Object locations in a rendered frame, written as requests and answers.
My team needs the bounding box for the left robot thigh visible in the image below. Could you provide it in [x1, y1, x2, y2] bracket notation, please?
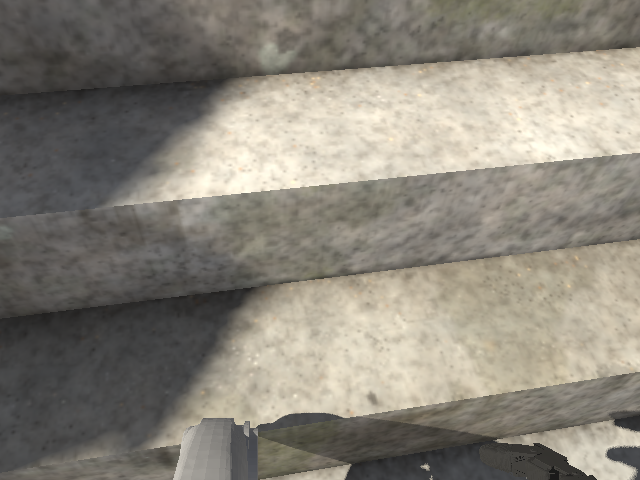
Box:
[173, 418, 258, 480]

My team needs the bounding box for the right robot hand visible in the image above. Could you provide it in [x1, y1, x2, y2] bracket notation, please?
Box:
[479, 443, 597, 480]

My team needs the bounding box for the robot left shin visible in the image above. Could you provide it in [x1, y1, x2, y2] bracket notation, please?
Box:
[180, 426, 194, 453]

